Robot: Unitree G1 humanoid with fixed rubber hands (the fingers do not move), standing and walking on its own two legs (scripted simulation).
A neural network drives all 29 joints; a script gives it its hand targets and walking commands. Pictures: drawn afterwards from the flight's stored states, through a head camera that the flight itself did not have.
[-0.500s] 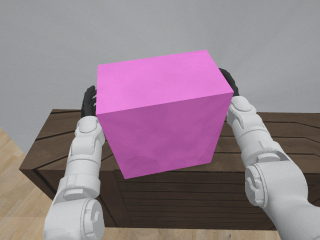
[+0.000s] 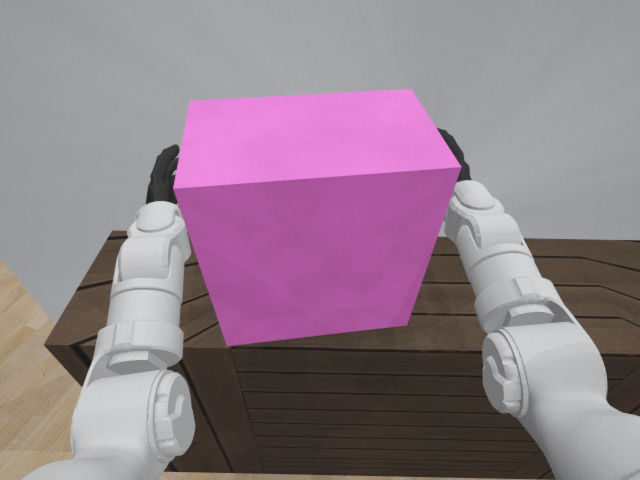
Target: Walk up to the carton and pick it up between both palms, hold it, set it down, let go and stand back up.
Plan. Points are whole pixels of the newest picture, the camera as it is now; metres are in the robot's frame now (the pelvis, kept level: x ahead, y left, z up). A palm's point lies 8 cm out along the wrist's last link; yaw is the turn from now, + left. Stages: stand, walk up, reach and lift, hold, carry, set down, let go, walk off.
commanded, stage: reach and lift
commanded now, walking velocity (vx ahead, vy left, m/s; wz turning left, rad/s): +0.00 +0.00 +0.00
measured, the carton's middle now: (312, 227) +0.41 +0.03 +0.13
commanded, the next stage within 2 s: none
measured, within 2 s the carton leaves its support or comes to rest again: neither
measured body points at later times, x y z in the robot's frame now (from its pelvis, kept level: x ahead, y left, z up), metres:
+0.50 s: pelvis +0.00 +0.01 +0.00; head -0.06 +0.01 +0.45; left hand +0.39 +0.21 +0.22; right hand +0.41 -0.16 +0.24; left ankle +0.03 +0.14 -0.75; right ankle +0.00 -0.09 -0.75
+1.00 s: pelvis +0.00 +0.01 +0.00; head -0.08 +0.01 +0.45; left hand +0.39 +0.21 +0.25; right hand +0.41 -0.15 +0.27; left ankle +0.03 +0.14 -0.75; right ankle +0.00 -0.09 -0.75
